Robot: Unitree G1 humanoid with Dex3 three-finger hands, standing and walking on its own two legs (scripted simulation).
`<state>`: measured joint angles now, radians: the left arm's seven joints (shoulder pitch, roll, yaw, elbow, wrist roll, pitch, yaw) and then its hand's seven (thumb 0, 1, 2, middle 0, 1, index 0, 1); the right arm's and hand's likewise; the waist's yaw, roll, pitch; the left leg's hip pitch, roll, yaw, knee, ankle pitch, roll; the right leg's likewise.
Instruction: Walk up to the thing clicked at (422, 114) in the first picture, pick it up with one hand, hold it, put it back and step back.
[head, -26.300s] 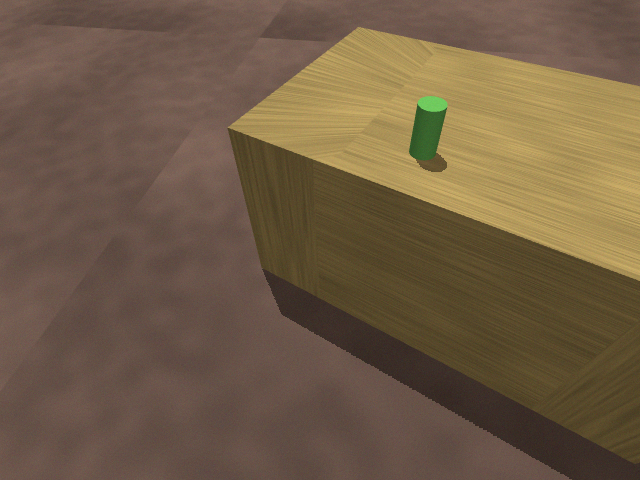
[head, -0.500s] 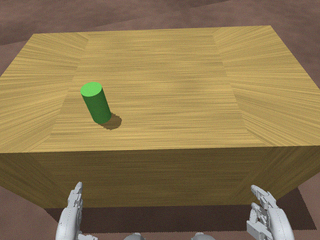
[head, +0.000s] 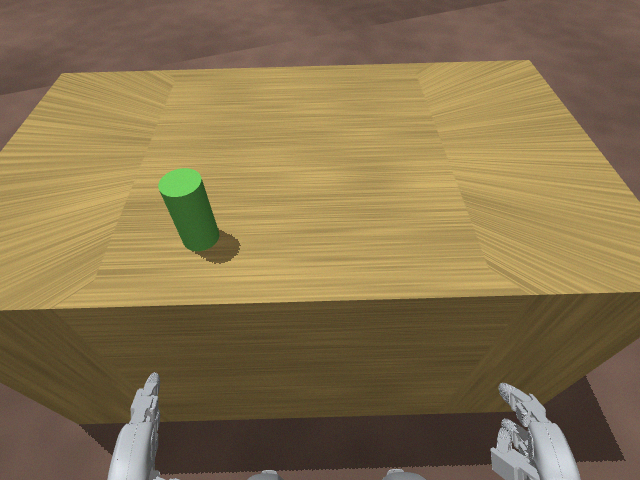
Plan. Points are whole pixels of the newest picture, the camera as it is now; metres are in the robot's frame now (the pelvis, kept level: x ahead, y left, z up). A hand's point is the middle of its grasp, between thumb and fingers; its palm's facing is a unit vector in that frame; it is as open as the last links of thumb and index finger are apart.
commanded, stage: home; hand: left
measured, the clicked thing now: (191, 211) +0.52 +0.23 +0.01
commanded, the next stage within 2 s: stand in 0.38 s
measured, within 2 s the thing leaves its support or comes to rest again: neither
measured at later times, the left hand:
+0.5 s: hand out of the picture +0.08 +0.25 -0.11, palm faces -0.04 -0.92 -0.39, open 17.4 cm
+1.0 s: hand out of the picture +0.03 +0.25 -0.09, palm faces +0.00 -0.94 -0.35, open 8.3 cm
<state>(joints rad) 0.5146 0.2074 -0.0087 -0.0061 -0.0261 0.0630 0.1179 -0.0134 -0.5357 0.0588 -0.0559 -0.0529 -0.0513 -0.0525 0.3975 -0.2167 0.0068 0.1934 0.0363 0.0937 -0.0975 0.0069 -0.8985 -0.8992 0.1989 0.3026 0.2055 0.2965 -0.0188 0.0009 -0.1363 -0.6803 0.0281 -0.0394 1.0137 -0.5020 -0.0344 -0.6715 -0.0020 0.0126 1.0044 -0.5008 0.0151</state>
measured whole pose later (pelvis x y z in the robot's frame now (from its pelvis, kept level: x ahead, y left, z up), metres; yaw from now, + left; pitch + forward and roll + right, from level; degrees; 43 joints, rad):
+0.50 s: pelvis -0.01 +0.00 +0.03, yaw +0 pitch +0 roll +0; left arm 0.27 0.35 0.02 0.76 0.05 -0.01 0.02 -0.01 -0.53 0.06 -0.06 -0.05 -0.05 -0.05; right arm 0.22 -0.33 -0.05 0.85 -0.05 0.00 0.00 0.00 -0.90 -0.90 0.20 0.30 0.21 0.30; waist -0.01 0.00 0.03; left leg -0.41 0.01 -0.03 0.82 -0.41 -0.02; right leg -0.41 -0.02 0.02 0.83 -0.42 0.01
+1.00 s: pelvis -0.01 +0.00 +0.06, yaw +1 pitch -4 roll +0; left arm 0.18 0.32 -0.01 1.11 0.02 -0.02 0.01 0.00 0.72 0.86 -0.20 -0.29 -0.20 -0.29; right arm 0.15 -0.32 -0.02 1.10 -0.02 -0.01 0.00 0.00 -0.90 -0.90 0.20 0.30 0.21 0.30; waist 0.00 0.02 0.06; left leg -0.17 0.02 -0.04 0.46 -0.22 -0.03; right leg -0.16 -0.02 0.00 0.46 -0.24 0.01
